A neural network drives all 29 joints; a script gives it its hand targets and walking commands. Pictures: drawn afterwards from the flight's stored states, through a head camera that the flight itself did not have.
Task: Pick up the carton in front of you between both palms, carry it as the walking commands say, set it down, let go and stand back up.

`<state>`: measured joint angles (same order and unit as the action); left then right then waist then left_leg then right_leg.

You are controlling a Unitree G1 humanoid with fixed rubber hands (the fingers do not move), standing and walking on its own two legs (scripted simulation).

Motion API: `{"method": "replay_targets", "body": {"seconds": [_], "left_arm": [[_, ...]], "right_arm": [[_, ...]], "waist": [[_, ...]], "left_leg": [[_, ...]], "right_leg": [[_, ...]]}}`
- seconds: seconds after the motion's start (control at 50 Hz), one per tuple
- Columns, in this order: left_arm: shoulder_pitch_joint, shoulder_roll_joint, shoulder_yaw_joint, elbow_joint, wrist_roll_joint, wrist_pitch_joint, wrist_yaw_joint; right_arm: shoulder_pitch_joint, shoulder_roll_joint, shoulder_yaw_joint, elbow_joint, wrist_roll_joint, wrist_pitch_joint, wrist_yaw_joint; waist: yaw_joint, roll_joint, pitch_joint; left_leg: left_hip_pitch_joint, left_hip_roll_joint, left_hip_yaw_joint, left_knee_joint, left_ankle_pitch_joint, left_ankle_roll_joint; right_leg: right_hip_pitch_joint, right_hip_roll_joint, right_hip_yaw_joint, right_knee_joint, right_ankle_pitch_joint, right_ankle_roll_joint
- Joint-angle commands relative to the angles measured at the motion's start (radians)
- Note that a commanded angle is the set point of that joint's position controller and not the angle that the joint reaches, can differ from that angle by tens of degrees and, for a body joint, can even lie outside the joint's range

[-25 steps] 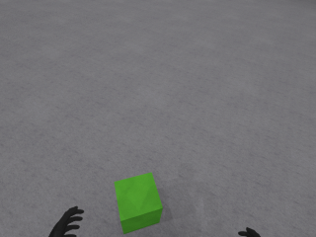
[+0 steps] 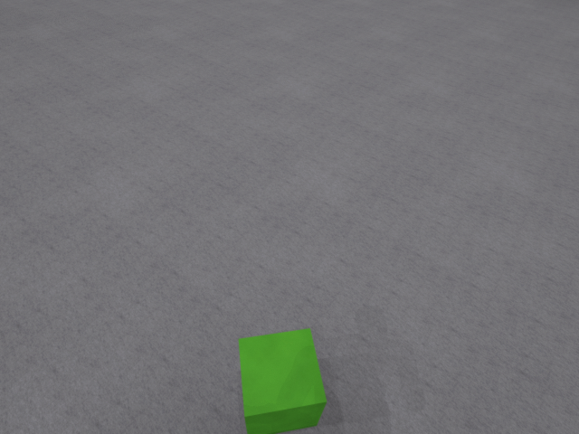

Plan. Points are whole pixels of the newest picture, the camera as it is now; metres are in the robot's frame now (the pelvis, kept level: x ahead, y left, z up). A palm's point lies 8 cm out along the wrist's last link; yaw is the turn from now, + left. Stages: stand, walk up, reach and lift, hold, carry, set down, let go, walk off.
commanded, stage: stand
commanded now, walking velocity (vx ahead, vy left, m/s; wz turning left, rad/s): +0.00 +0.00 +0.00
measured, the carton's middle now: (279, 384) +0.40 +0.03 -0.62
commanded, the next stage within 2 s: none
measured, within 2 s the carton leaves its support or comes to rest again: neither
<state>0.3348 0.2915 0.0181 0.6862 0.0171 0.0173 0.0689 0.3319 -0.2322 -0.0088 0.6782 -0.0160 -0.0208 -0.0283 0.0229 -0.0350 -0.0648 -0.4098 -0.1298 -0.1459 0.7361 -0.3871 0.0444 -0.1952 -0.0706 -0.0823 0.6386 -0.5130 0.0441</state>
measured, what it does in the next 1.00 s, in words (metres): stands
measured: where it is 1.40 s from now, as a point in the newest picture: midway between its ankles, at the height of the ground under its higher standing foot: outside the picture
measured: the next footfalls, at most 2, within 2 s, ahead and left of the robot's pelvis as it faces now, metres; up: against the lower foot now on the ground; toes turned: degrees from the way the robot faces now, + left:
none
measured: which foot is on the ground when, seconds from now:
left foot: down 0.00-1.00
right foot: down 0.00-1.00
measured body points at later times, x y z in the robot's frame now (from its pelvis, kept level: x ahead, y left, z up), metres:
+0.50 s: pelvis -0.02 -0.01 +0.01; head +0.00 +0.01 +0.46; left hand +0.01 +0.28 -0.13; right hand +0.07 -0.26 -0.10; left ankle -0.01 +0.10 -0.71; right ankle -0.12 -0.13 -0.71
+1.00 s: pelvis -0.02 -0.01 +0.01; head -0.01 +0.00 +0.46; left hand -0.03 +0.26 -0.14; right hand +0.07 -0.27 -0.11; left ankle -0.01 +0.10 -0.71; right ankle -0.12 -0.13 -0.71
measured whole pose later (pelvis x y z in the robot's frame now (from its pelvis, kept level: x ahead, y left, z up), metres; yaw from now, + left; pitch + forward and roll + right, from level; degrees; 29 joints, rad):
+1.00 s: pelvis -0.02 -0.01 +0.01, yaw +5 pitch +1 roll -1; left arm 0.38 0.27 0.02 0.86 0.02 0.05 0.05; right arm 0.35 -0.23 -0.01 0.75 -0.02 0.01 -0.04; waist 0.02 -0.02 0.01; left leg -0.36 -0.12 -0.20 0.68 -0.32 0.02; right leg -0.10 -0.04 -0.14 0.56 -0.46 0.01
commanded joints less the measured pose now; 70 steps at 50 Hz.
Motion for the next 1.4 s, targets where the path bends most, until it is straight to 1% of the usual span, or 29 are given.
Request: {"method": "replay_targets", "body": {"seconds": [0.0, 0.1, 0.26, 0.38, 0.42, 0.46, 0.52, 0.56, 0.6, 0.64, 0.68, 0.72, 0.76, 0.8, 0.82, 0.84, 0.88, 0.94, 0.98, 1.02, 1.04, 1.08, 1.14, 1.16, 1.18, 1.24, 1.28, 1.34, 1.38], "left_arm": [[0.058, 0.118, 0.034, -0.042, 0.0, 0.001, 0.005], [0.062, 0.115, 0.037, -0.028, 0.003, 0.009, 0.003], [0.065, 0.118, 0.04, 0.003, 0.005, 0.018, 0.001], [0.085, 0.115, 0.043, 0.028, 0.004, 0.024, -0.007], [0.092, 0.113, 0.043, 0.039, 0.004, 0.022, -0.01], [0.095, 0.113, 0.043, 0.049, 0.005, 0.018, -0.011], [0.087, 0.116, 0.041, 0.062, 0.006, 0.015, -0.01], [0.075, 0.119, 0.04, 0.067, 0.008, 0.017, -0.008], [0.07, 0.122, 0.041, 0.07, 0.008, 0.023, -0.008], [0.088, 0.122, 0.044, 0.077, 0.006, 0.03, -0.01], [0.113, 0.11, 0.044, 0.085, 0.002, 0.035, -0.015], [0.13, 0.091, 0.04, 0.097, 0.0, 0.031, -0.02], [0.132, 0.095, 0.039, 0.111, 0.004, 0.02, -0.02], [0.114, 0.099, 0.038, 0.117, 0.007, 0.011, -0.019], [0.11, 0.1, 0.035, 0.12, 0.008, 0.008, -0.017], [0.1, 0.106, 0.033, 0.122, 0.01, 0.007, -0.014], [0.084, 0.098, 0.03, 0.122, 0.01, 0.008, -0.011], [0.098, 0.107, 0.036, 0.135, 0.005, 0.022, -0.015], [0.127, 0.094, 0.037, 0.145, 0.0, 0.031, -0.02], [0.141, 0.074, 0.034, 0.153, 0.0, 0.035, -0.024], [0.145, 0.068, 0.033, 0.158, 0.001, 0.033, -0.025], [0.148, 0.068, 0.032, 0.172, 0.004, 0.025, -0.025], [0.129, 0.072, 0.028, 0.182, 0.009, 0.012, -0.02], [0.114, 0.077, 0.026, 0.181, 0.01, 0.009, -0.017], [0.099, 0.077, 0.024, 0.181, 0.012, 0.009, -0.014], [0.1, 0.079, 0.025, 0.192, 0.008, 0.016, -0.014], [0.125, 0.076, 0.029, 0.205, 0.003, 0.026, -0.017], [0.148, 0.054, 0.028, 0.218, 0.002, 0.036, -0.023], [0.155, 0.043, 0.026, 0.229, 0.003, 0.035, -0.025]], "right_arm": [[0.063, -0.129, -0.039, -0.052, -0.001, -0.002, -0.007], [0.06, -0.13, -0.041, -0.056, -0.003, 0.006, -0.012], [0.077, -0.126, -0.043, -0.055, -0.005, 0.013, -0.014], [0.085, -0.144, -0.046, -0.048, -0.008, 0.019, -0.016], [0.08, -0.144, -0.045, -0.047, -0.008, 0.02, -0.017], [0.078, -0.136, -0.044, -0.044, -0.008, 0.02, -0.018], [0.08, -0.116, -0.041, -0.038, -0.005, 0.019, -0.017], [0.093, -0.11, -0.041, -0.033, -0.005, 0.02, -0.016], [0.105, -0.119, -0.041, -0.024, -0.005, 0.021, -0.015], [0.106, -0.139, -0.044, -0.018, -0.007, 0.021, -0.015], [0.099, -0.154, -0.044, -0.017, -0.008, 0.022, -0.018], [0.074, -0.156, -0.043, -0.017, -0.009, 0.028, -0.023], [0.056, -0.137, -0.041, -0.017, -0.006, 0.031, -0.024], [0.06, -0.108, -0.036, -0.009, -0.001, 0.026, -0.022], [0.06, -0.101, -0.036, -0.007, 0.0, 0.023, -0.021], [0.07, -0.095, -0.036, -0.004, -0.001, 0.023, -0.021], [0.085, -0.092, -0.032, 0.01, -0.002, 0.025, -0.017], [0.097, -0.119, -0.034, 0.03, 0.0, 0.024, -0.015], [0.091, -0.137, -0.036, 0.036, -0.003, 0.024, -0.021], [0.072, -0.143, -0.035, 0.037, -0.004, 0.029, -0.027], [0.059, -0.142, -0.036, 0.039, -0.004, 0.032, -0.029], [0.041, -0.128, -0.036, 0.043, -0.001, 0.034, -0.03], [0.038, -0.09, -0.03, 0.055, 0.006, 0.029, -0.028], [0.047, -0.082, -0.029, 0.059, 0.004, 0.029, -0.027], [0.059, -0.078, -0.027, 0.068, 0.004, 0.03, -0.026], [0.072, -0.091, -0.024, 0.093, 0.004, 0.029, -0.021], [0.072, -0.107, -0.025, 0.106, 0.003, 0.027, -0.024], [0.054, -0.121, -0.025, 0.114, 0.0, 0.03, -0.031], [0.034, -0.122, -0.027, 0.117, 0.001, 0.033, -0.034]], "waist": [[-0.004, 0.039, -0.006], [-0.003, 0.056, 0.007], [-0.007, 0.031, 0.041], [-0.005, 0.1, 0.052], [-0.002, 0.102, 0.056], [-0.002, 0.072, 0.062], [-0.008, -0.004, 0.076], [-0.017, -0.017, 0.087], [-0.021, 0.012, 0.095], [-0.013, 0.076, 0.089], [-0.003, 0.15, 0.073], [0.011, 0.165, 0.077], [0.011, 0.109, 0.091], [0.002, 0.01, 0.088], [-0.001, -0.023, 0.088], [-0.011, -0.043, 0.095], [-0.017, -0.031, 0.11], [-0.016, 0.03, 0.107], [-0.006, 0.103, 0.095], [0.005, 0.144, 0.089], [0.01, 0.145, 0.094], [0.013, 0.106, 0.102], [0.003, -0.007, 0.101], [-0.008, -0.026, 0.11], [-0.017, -0.03, 0.118], [-0.017, -0.004, 0.12], [-0.008, 0.039, 0.114], [0.006, 0.105, 0.11], [0.013, 0.113, 0.112]], "left_leg": [[0.004, 0.093, -0.091, -0.095, 0.555, 0.024], [-0.011, 0.09, -0.111, -0.108, 0.506, 0.024], [-0.022, 0.07, -0.076, -0.099, 0.424, 0.011], [-0.017, 0.098, -0.185, -0.18, 0.408, 0.029], [-0.026, 0.099, -0.202, -0.194, 0.379, 0.028], [-0.037, 0.084, -0.17, -0.176, 0.355, 0.018], [-0.03, 0.053, -0.057, -0.101, 0.332, 0.0], [-0.013, 0.058, -0.03, -0.085, 0.333, -0.001], [0.004, 0.069, -0.055, -0.105, 0.393, 0.006], [0.006, 0.089, -0.132, -0.157, 0.442, 0.022], [-0.003, 0.124, -0.261, -0.238, 0.403, 0.046], [-0.015, 0.132, -0.308, -0.275, 0.322, 0.051], [-0.042, 0.103, -0.242, -0.24, 0.285, 0.024], [-0.042, 0.055, -0.109, -0.137, 0.303, -0.001], [-0.027, 0.045, -0.047, -0.091, 0.284, -0.008], [-0.016, 0.055, -0.022, -0.079, 0.263, -0.01], [0.028, 0.076, -0.023, -0.094, 0.321, -0.006], [0.048, 0.091, -0.089, -0.135, 0.473, 0.014], [0.035, 0.121, -0.182, -0.194, 0.468, 0.036], [0.012, 0.141, -0.271, -0.254, 0.391, 0.053], [0.001, 0.138, -0.276, -0.265, 0.355, 0.051], [-0.018, 0.114, -0.22, -0.236, 0.324, 0.029], [-0.003, 0.06, -0.049, -0.099, 0.32, -0.002], [0.006, 0.068, -0.023, -0.09, 0.298, -0.006], [0.02, 0.078, -0.018, -0.093, 0.306, -0.006], [0.064, 0.095, -0.047, -0.119, 0.44, 0.005], [0.058, 0.108, -0.091, -0.142, 0.49, 0.019], [0.017, 0.137, -0.192, -0.213, 0.423, 0.042], [-0.006, 0.137, -0.218, -0.24, 0.36, 0.042]], "right_leg": [[0.055, -0.01, 0.019, -0.028, 0.409, -0.035], [0.065, -0.007, 0.016, -0.051, 0.35, -0.044], [0.083, -0.034, 0.001, -0.092, 0.367, -0.069], [0.078, 0.018, -0.006, -0.093, 0.195, -0.06], [0.09, 0.019, 0.003, -0.112, 0.178, -0.061], [0.106, -0.006, 0.015, -0.137, 0.227, -0.069], [0.107, -0.075, 0.02, -0.177, 0.371, -0.093], [0.092, -0.091, 0.004, -0.176, 0.409, -0.104], [0.08, -0.058, -0.022, -0.146, 0.354, -0.096], [0.078, -0.003, -0.037, -0.103, 0.241, -0.081], [0.081, 0.053, -0.026, -0.079, 0.115, -0.067], [0.09, 0.064, 0.0, -0.113, 0.071, -0.067], [0.121, 0.021, 0.029, -0.167, 0.15, -0.079], [0.139, -0.066, 0.061, -0.212, 0.333, -0.1], [0.128, -0.114, 0.066, -0.229, 0.447, -0.12], [0.118, -0.144, 0.063, -0.23, 0.524, -0.139], [0.087, -0.122, 0.023, -0.203, 0.524, -0.135], [0.087, -0.02, -0.03, -0.137, 0.351, -0.093], [0.088, 0.026, -0.031, -0.101, 0.224, -0.081], [0.099, 0.057, -0.011, -0.109, 0.135, -0.076], [0.108, 0.056, 0.0, -0.131, 0.124, -0.078], [0.132, 0.019, 0.021, -0.175, 0.19, -0.087], [0.133, -0.104, 0.057, -0.232, 0.458, -0.128], [0.118, -0.135, 0.056, -0.236, 0.53, -0.145], [0.108, -0.137, 0.042, -0.229, 0.554, -0.149], [0.093, -0.059, -0.016, -0.18, 0.452, -0.115], [0.099, -0.016, -0.027, -0.147, 0.345, -0.101], [0.109, 0.026, -0.015, -0.125, 0.216, -0.094], [0.125, 0.029, 0.002, -0.15, 0.188, -0.096]]}}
